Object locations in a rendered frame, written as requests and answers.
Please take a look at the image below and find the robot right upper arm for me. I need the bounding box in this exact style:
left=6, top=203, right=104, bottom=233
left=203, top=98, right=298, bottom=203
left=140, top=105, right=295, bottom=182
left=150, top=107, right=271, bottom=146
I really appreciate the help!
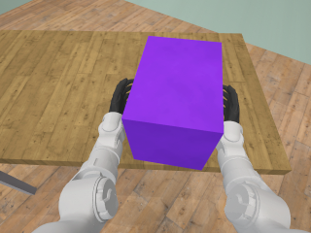
left=224, top=183, right=311, bottom=233

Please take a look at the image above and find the left robot hand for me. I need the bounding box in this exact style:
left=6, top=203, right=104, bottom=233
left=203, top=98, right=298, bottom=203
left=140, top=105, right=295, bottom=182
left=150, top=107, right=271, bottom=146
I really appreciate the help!
left=109, top=78, right=134, bottom=115

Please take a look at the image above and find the right robot hand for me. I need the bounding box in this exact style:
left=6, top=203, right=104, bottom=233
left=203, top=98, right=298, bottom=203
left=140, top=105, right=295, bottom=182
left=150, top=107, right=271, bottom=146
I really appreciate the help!
left=223, top=84, right=240, bottom=123

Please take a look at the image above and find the robot left upper arm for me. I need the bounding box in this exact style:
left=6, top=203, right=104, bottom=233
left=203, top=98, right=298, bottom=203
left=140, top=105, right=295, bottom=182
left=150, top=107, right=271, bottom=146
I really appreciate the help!
left=31, top=176, right=119, bottom=233

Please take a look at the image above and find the robot left forearm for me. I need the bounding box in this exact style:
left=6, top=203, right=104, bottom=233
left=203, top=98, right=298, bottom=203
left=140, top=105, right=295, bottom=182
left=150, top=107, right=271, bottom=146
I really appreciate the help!
left=58, top=112, right=125, bottom=215

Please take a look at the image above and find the table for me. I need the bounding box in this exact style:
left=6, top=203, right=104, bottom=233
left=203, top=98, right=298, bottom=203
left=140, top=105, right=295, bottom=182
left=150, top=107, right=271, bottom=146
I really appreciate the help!
left=0, top=29, right=293, bottom=195

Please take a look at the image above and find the carton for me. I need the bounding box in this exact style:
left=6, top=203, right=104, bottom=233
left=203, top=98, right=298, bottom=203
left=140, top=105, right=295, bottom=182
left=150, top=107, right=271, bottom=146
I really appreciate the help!
left=121, top=36, right=225, bottom=171

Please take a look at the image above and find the robot right forearm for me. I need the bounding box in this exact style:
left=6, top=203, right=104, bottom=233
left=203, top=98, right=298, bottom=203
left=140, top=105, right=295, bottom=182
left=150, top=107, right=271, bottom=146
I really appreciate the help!
left=216, top=120, right=276, bottom=196

